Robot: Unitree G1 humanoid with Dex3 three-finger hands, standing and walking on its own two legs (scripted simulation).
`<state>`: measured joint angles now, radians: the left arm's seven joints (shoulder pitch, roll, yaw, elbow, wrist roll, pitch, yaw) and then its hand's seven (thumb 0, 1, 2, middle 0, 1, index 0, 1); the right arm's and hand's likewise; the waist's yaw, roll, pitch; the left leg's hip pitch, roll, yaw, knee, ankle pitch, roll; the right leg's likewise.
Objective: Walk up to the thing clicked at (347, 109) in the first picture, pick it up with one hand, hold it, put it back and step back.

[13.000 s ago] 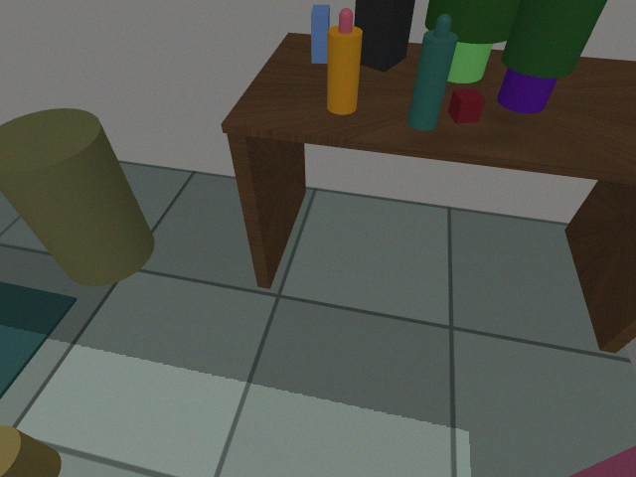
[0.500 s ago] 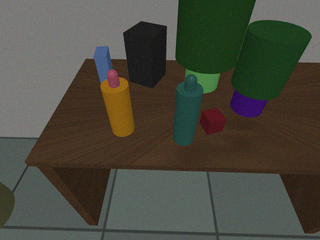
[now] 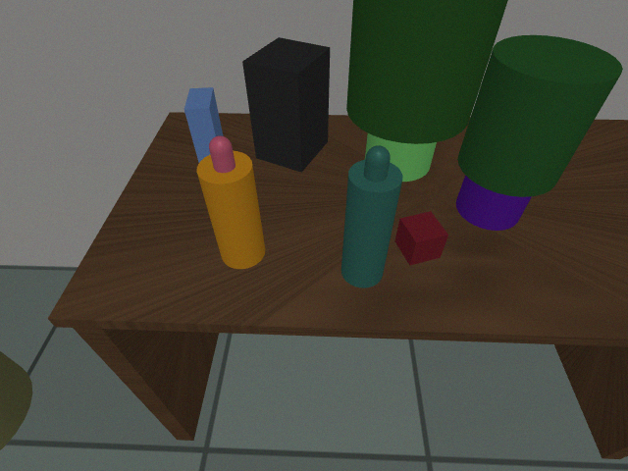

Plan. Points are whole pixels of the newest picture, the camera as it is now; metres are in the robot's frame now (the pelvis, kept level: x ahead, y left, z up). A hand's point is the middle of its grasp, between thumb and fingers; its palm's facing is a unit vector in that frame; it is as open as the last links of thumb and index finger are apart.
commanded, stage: stand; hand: left
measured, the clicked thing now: (232, 203) +0.51 +0.14 +0.07
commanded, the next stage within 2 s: rise first in 0.64 s
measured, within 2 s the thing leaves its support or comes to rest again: neither
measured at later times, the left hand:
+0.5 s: hand out of the picture +0.06 +0.25 -0.16, palm faces -0.03 -0.94 -0.35, open 7.4 cm
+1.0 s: hand out of the picture +0.17 +0.24 -0.12, palm faces +0.17 -0.93 -0.32, open 11.3 cm
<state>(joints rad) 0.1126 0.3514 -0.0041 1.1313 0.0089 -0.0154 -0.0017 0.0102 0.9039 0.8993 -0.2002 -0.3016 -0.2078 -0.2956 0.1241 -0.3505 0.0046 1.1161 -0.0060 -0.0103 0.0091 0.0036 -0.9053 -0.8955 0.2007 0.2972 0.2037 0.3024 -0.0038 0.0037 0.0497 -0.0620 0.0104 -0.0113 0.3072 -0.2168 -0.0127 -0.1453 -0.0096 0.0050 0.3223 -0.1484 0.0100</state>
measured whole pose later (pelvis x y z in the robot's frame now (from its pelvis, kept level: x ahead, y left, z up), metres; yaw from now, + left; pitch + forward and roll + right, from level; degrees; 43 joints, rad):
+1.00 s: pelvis -0.02 +0.00 -0.01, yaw +0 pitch +2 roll +0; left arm 0.06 0.29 0.11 0.80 -0.05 -0.09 0.06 0.01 0.46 0.47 -0.09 -0.10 -0.08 -0.10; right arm 0.05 -0.28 -0.11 0.89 0.06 -0.12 -0.06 0.01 -0.44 -0.45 0.08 0.10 0.08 0.11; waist 0.00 0.00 0.04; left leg -0.23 0.01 -0.01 0.45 -0.26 -0.01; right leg -0.30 -0.01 0.01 0.44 -0.17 0.01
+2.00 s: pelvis +0.00 +0.00 -0.01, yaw +1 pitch -3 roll +0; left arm 0.52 0.30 0.18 -0.18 -0.04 -0.20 0.01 -0.01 -0.56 0.03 -0.03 -0.01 -0.03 -0.02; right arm 0.23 -0.22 -0.16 0.65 0.02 -0.11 -0.03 -0.01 0.54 -0.02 0.05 0.05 0.05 0.05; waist 0.04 0.05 0.05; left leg -0.09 0.01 -0.03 0.41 -0.27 -0.01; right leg -0.16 -0.01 -0.02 0.42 -0.20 0.00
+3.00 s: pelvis -0.01 +0.00 -0.01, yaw +2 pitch -2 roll +0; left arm 0.23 0.33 0.33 -0.11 -0.17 -0.23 -0.14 -0.01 -0.61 0.09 -0.05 -0.05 -0.05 -0.06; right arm 0.21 -0.21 -0.11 0.66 0.04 -0.13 -0.05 -0.01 0.51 -0.05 0.05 0.05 0.06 0.05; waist 0.02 0.03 0.00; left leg -0.16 -0.01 -0.05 0.50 -0.30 -0.01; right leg -0.22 -0.03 -0.03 0.50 -0.24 0.01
